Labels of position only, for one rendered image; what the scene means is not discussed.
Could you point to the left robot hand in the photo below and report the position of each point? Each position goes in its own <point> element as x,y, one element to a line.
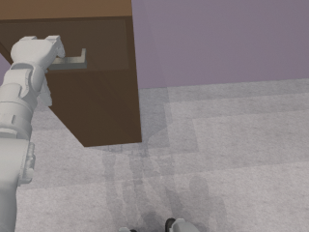
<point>41,52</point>

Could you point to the cabinet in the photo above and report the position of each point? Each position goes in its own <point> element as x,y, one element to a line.
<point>99,108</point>

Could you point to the robot right foot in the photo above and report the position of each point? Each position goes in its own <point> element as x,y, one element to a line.
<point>169,223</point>

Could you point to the left robot forearm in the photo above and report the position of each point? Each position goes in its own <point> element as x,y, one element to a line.
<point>22,84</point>

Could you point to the handle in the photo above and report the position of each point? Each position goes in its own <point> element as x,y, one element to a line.
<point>70,63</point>

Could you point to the robot left upper arm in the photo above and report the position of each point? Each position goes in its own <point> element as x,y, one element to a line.
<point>17,164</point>

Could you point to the robot right shin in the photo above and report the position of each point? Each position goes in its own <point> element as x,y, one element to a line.
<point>178,220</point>

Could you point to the drawer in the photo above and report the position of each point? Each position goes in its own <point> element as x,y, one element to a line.
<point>105,41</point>

